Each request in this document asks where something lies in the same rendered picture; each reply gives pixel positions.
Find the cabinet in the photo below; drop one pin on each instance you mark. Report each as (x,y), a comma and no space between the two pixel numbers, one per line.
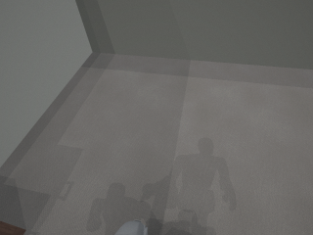
(9,229)

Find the robot left thigh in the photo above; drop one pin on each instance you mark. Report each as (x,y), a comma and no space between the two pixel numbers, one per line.
(132,228)

